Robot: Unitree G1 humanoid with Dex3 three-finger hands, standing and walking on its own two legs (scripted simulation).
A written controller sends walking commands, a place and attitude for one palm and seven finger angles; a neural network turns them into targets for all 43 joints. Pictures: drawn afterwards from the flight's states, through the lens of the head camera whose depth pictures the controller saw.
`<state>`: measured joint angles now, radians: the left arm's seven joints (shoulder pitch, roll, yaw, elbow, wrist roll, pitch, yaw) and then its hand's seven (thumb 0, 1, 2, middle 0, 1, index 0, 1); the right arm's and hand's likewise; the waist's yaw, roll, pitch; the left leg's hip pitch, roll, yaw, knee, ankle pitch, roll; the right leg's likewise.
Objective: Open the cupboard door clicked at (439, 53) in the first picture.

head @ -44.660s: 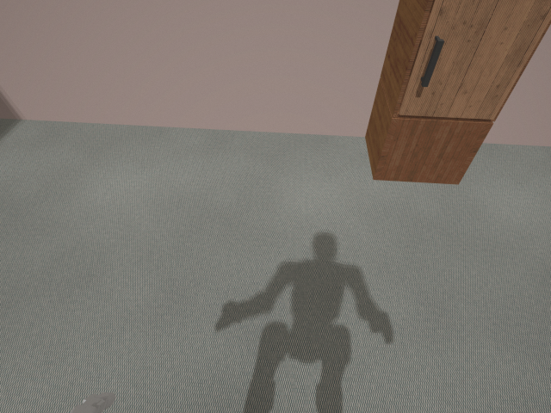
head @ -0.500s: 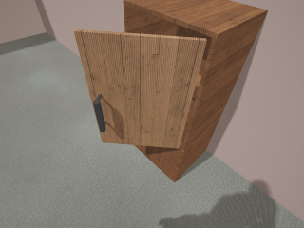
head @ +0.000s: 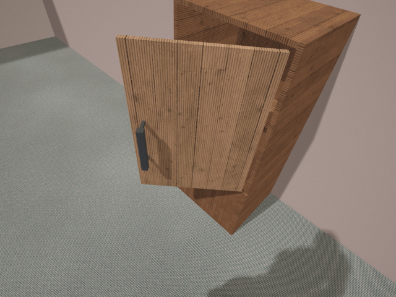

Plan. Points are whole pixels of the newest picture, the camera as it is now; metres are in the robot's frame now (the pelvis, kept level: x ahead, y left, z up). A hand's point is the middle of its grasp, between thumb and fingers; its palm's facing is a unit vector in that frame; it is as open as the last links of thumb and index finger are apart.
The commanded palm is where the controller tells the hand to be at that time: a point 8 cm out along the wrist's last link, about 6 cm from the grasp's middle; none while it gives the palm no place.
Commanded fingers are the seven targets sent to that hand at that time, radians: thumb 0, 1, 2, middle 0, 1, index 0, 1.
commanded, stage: shuffle to correct the standing spot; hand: left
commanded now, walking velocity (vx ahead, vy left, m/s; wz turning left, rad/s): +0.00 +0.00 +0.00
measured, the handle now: (144, 146) +0.58 +0.21 -0.10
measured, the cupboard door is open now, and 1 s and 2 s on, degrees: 42 42 42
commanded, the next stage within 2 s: come to a stop and stand still in 0.28 s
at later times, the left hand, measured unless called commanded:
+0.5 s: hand out of the picture -0.05 +0.16 -0.18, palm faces +0.01 -0.99 -0.15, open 7.4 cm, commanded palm none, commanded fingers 0.00 0.90 0.90 -0.20 -0.30 -0.20 -0.30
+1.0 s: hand out of the picture +0.03 +0.14 -0.18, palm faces -0.02 -0.99 -0.14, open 7.4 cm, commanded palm none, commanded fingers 0.00 0.90 0.90 -0.20 -0.30 -0.20 -0.30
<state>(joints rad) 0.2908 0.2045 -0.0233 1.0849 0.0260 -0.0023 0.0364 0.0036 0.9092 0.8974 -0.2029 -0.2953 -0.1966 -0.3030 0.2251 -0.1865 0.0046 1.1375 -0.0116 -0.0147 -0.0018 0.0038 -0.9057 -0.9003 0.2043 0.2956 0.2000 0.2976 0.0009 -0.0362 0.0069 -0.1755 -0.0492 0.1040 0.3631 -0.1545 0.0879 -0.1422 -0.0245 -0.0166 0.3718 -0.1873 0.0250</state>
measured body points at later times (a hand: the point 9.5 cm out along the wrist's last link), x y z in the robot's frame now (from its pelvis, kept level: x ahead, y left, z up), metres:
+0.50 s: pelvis +0.03 +0.01 -0.01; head +0.02 +0.01 +0.44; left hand -0.05 +0.21 -0.17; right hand -0.01 -0.22 -0.17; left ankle +0.03 +0.06 -0.74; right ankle +0.00 -0.11 -0.74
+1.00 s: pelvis +0.06 +0.00 +0.00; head +0.05 +0.01 +0.45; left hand +0.04 +0.20 -0.17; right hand +0.01 -0.19 -0.16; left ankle +0.03 +0.06 -0.74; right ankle +0.00 -0.11 -0.74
